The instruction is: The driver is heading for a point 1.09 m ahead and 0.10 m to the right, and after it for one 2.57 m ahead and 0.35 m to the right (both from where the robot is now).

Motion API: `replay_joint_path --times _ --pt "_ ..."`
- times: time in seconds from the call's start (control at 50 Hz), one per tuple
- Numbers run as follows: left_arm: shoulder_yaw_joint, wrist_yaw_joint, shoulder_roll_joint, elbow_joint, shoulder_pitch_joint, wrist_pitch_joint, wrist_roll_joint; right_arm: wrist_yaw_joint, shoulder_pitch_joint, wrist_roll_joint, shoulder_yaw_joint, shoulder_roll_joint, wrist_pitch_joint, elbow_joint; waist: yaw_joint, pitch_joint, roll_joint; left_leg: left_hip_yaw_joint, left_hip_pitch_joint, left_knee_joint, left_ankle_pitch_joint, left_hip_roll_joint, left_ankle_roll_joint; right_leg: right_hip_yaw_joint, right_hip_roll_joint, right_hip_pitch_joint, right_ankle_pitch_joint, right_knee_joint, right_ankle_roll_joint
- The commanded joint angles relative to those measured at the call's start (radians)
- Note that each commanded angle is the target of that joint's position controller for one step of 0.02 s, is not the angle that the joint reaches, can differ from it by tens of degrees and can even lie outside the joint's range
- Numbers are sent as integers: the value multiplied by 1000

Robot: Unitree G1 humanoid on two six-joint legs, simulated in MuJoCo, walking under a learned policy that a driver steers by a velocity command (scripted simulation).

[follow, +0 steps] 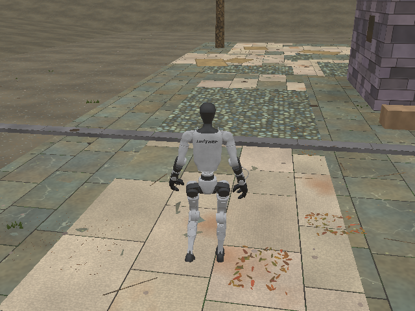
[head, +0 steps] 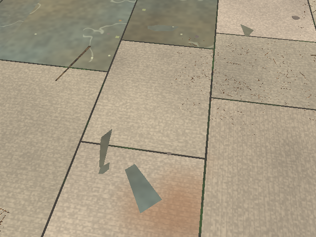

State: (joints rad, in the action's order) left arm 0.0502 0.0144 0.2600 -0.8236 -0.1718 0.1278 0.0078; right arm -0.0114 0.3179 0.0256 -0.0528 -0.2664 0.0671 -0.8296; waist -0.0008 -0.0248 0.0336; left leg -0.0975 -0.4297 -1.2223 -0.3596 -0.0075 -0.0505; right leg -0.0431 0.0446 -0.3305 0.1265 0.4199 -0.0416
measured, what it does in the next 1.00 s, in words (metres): walks ahead, turning right: left foot, then right foot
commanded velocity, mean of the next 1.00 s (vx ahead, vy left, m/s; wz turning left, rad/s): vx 0.50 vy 0.00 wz -0.18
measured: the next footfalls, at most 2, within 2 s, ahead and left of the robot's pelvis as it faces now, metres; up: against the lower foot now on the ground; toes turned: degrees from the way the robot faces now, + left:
left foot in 0.34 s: +0.34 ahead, +0.17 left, +0.00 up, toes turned +4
right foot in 0.92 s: +0.62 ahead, -0.08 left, +0.00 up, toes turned -16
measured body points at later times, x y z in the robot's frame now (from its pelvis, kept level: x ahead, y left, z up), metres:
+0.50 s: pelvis +0.26 +0.08 +0.00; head +0.29 +0.10 +0.45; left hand +0.32 +0.35 -0.14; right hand +0.39 -0.18 -0.09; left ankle +0.30 +0.16 -0.74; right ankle +0.21 -0.09 -0.64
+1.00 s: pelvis +0.53 +0.01 -0.02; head +0.57 +0.00 +0.43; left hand +0.76 +0.22 -0.12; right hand +0.51 -0.27 -0.14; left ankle +0.38 +0.18 -0.63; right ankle +0.59 -0.07 -0.74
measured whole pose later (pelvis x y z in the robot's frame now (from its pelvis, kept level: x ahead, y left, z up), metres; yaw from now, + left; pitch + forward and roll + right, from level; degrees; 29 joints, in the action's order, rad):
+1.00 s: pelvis +0.53 +0.01 -0.02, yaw -16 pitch +2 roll +0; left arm 0.07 0.05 0.27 -0.72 -0.13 0.06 -0.02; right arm -0.01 0.30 0.02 -0.05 -0.27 0.10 -0.84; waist -0.01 -0.06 0.00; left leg 0.03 -0.25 -1.20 -0.47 0.03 0.00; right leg -0.05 0.08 -0.46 0.20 0.62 -0.12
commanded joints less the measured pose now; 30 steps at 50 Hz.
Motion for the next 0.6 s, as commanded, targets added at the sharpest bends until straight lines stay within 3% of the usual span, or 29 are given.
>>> replay_joint_path --times 0.02,0.1,0.18,0.24,0.28,0.32,0.34,0.36,0.38,0.4,0.42,0.44,0.46,0.5,0.6 --pt "15 9 74 13 -44 12 0 4 38 -1 -9 -30 6 68 -13 49 -96 -20 -172 42 48 111 -4 305 -270 163 -15 -264 -195" --pt "32 4 138 -17 -81 11 -14 7 -86 -24 9 -17 10 123 2 11 -77 23 -221 277 177 147 20 213 -277 146 -99 -317 -217" --pt "34 0 170 -36 -129 -7 -28 21 -220 -15 19 -21 23 156 48 -4 -92 80 -145 519 344 109 31 114 -238 142 -117 -298 -172" --pt "33 1 182 -62 -187 -21 -38 32 -300 -4 16 -42 25 191 72 -17 -107 89 -130 608 337 91 21 127 -273 210 -76 -265 -152" --pt "34 0 192 -72 -194 -33 -41 39 -316 -3 9 -61 29 208 61 -20 -114 98 -106 657 281 77 -3 139 -302 258 -70 -226 -135" --pt "32 -3 197 -73 -174 -45 -39 39 -213 -10 -12 -95 31 183 -13 29 -112 137 65 717 253 33 -34 108 -279 258 -233 -92 -101" --pt "20 -5 167 -71 -177 -48 -32 32 -60 -13 -39 -145 31 137 -78 118 -83 130 269 728 248 28 -64 55 -224 207 -331 103 -71" --pt "-7 -6 104 -37 -181 -43 -5 18 130 -27 -67 -238 26 110 -143 269 75 -132 561 740 253 255 -137 -2 -152 -5 -85 464 -23" --pt "-34 -4 4 -29 -280 -22 -21 25 162 -32 -74 -292 21 104 -88 350 312 -561 780 884 65 430 -265 42 -3 -358 431 759 13" --pt "-4 -3 125 -42 -227 -10 -48 30 151 -27 -50 -190 29 107 -116 279 162 -564 708 924 2 413 -230 167 -49 -454 424 876 -4" --pt "8 -2 154 -19 -161 -7 -62 31 83 -22 -35 -147 35 115 -93 176 119 -408 598 930 68 386 -192 171 -88 -481 322 876 -22" --pt "9 -8 140 -19 -133 -14 -53 35 3 -23 -24 -116 39 124 -56 130 55 -288 484 955 162 341 -168 154 -133 -433 232 835 -16" --pt "14 -12 129 -19 -122 -25 -39 39 -50 -25 -19 -87 43 126 -29 85 51 -196 403 993 213 301 -153 156 -159 -401 168 782 -8" --pt "16 -9 94 -30 -152 -54 -40 40 -81 -35 -18 -64 59 109 9 64 71 -77 314 1045 324 260 -138 157 -175 -316 94 752 3" --pt "21 -8 61 5 -76 -75 -35 15 -32 -46 -32 -90 66 52 8 7 20 98 337 1081 502 254 -133 195 -150 -420 -81 614 26"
